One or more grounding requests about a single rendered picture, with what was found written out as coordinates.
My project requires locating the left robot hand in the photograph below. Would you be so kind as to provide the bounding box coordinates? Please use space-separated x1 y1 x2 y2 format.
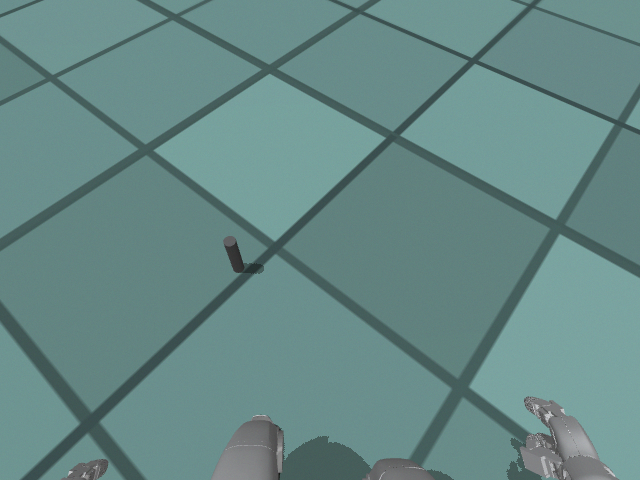
60 459 108 480

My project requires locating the right robot arm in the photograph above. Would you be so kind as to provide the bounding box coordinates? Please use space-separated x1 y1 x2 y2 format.
561 456 619 480

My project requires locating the right robot hand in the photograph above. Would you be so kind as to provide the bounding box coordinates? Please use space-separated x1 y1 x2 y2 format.
520 397 600 480

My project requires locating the can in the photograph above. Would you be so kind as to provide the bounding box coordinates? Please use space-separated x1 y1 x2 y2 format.
223 236 244 273

